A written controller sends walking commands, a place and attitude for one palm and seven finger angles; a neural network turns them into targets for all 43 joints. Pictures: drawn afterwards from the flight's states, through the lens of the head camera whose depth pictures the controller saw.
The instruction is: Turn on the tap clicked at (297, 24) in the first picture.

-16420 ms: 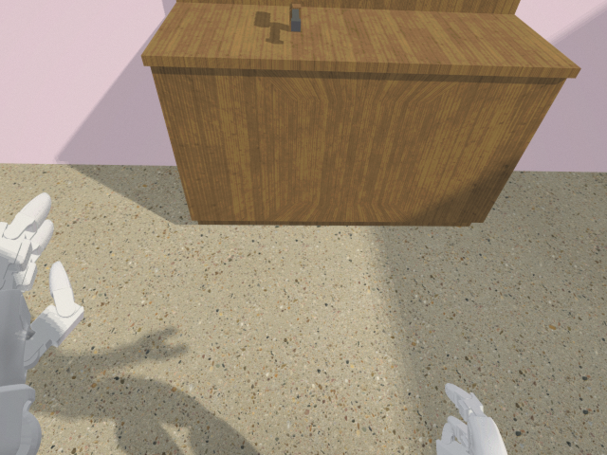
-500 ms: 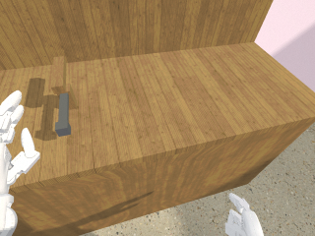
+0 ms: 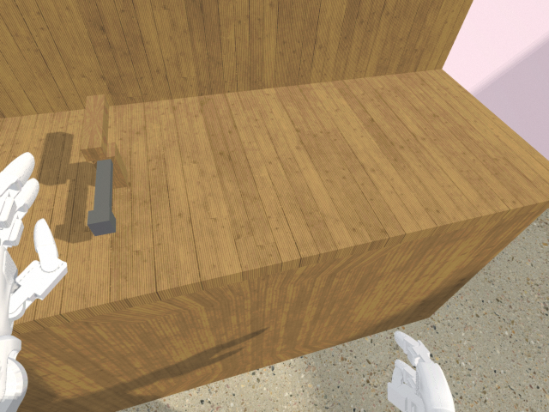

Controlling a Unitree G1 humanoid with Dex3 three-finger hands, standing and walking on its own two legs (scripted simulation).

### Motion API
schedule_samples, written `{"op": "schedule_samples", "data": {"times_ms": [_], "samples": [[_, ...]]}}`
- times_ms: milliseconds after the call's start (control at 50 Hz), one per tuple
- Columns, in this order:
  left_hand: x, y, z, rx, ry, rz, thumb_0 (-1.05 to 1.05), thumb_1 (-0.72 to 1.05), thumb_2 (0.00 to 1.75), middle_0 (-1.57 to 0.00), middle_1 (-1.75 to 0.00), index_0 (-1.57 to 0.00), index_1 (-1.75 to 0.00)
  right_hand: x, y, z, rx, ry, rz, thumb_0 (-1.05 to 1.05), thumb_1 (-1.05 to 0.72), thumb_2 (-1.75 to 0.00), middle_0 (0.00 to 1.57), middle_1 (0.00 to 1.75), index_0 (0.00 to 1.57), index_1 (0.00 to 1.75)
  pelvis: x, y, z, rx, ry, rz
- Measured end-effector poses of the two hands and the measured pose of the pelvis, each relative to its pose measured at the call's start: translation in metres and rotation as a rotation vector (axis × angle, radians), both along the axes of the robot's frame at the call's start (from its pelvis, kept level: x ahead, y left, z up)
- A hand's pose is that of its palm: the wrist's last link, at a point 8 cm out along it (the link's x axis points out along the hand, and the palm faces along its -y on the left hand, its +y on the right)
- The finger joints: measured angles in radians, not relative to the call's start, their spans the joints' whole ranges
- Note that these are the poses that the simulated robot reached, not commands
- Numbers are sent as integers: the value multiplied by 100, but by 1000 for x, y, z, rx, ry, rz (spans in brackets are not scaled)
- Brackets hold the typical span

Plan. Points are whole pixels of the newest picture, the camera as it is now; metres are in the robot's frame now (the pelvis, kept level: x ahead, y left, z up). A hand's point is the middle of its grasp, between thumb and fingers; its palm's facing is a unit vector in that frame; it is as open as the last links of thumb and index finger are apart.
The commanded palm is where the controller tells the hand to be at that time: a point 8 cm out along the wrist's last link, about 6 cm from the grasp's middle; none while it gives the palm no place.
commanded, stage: shuffle to correct the standing spot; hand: left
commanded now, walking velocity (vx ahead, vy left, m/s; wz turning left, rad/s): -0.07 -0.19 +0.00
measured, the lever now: (102, 221) +0.33 +0.28 +0.09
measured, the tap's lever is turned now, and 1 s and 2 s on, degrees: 0 0 0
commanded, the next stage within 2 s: come to a stop and stand still in 0.04 s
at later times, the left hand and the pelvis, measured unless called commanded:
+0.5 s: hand (84, 274) +0.22 +0.22 +0.16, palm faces +0.40 -0.83 -0.38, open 7.4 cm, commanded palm +0.16 +0.26 +0.17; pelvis +0.00 -0.02 -0.01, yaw +1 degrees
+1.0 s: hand out of the picture +0.18 +0.30 +0.17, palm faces +0.47 -0.82 -0.32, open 7.4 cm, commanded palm +0.13 +0.32 +0.17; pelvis -0.04 +0.04 -0.01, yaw +0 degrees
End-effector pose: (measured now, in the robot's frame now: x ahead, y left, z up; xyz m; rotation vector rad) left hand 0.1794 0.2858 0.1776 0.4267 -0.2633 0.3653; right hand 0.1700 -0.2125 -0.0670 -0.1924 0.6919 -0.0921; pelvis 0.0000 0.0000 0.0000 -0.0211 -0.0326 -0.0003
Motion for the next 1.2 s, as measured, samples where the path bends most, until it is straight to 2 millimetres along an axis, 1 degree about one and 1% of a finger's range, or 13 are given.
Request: {"op": "schedule_samples", "data": {"times_ms": [120, 300, 380, 460, 520, 580, 640, 700, 780, 840, 960, 1080, 1200], "samples": [[1, -16, 1, 12, 23, -18, 1, 89, 89, -21, -30, -21, -30, -2, -10, -3, 23, 9, -1, 1, -91, -90, 20, 30, 20, 30, -1, -14, 0, -5, 8, -3], [-3, -38, -4, 9, 57, -14, 1, 89, 89, -21, -30, -21, -30, -8, -43, -11, -2, 31, -30, 1, -91, -90, 20, 30, 20, 30, -1, -31, -4, -14, 7, -1], [-4, -38, -4, 9, 54, -2, 1, 89, 89, -21, -30, -21, -30, -9, -54, -14, -25, 41, -49, 1, -91, -90, 20, 30, 20, 30, 2, -30, -5, -14, 3, 8], [-4, -30, -4, 14, 46, 15, 1, 89, 89, -21, -30, -21, -30, -9, -56, -16, -42, 50, -61, 1, -91, -90, 20, 30, 20, 30, 4, -24, -7, -10, -3, 14], [-3, -20, -5, 15, 43, 24, 1, 89, 89, -21, -30, -21, -30, -8, -49, -15, -47, 54, -62, 1, -91, -90, 20, 30, 20, 30, 5, -18, -7, -4, -7, 10], [9, 11, 13, 149, -36, 35, 1, 88, 89, -22, -30, -22, -31, -8, -36, -13, -75, 59, -4, 1, -91, -90, 20, 29, 19, 30, 0, -14, -6, -2, 3, -2], [19, 31, 13, 97, -91, 64, 1, 89, 89, -21, -30, -22, -30, -8, -21, -6, -42, 17, 19, 1, -91, -90, 20, 30, 20, 30, -6, -2, -6, 7, -2, -22], [17, 18, 4, 46, -83, -12, 1, 89, 89, -20, -30, -21, -30, -9, -7, 1, -16, -46, 15, 1, -91, -90, 20, 30, 20, 30, -11, 11, -7, 11, -8, -33], [2, 2, -8, 30, -33, -140, 1, 89, 89, -21, -30, -21, -30, -16, 12, 7, -4, -86, -2, 1, -91, -90, 20, 30, 20, 30, -18, 23, -9, 3, -12, -31], [-12, 14, -9, 60, -23, -135, 1, 89, 89, -21, -30, -22, -30, -24, 23, 7, -9, -74, -2, 1, -91, -90, 20, 30, 20, 30, -24, 28, -9, -4, -16, -24], [-36, 50, -1, 48, -89, 17, 1, 88, 89, -21, -30, -22, -30, -39, 38, 0, -20, -28, 42, 1, -91, -90, 20, 30, 20, 30, -33, 35, -8, -19, -27, -12], [-44, 48, -7, -25, -111, 38, 1, 89, 89, -21, -30, -21, -30, -47, 44, -1, -27, -20, 65, 1, -90, -90, 20, 30, 20, 30, -39, 40, -6, -24, -34, 9], [-46, 44, -8, 5, -73, 5, 1, 89, 89, -21, -30, -21, -30, -45, 43, 4, -26, -49, 50, 2, -90, -90, 20, 30, 20, 30, -42, 41, -5, -23, -37, 16]]}}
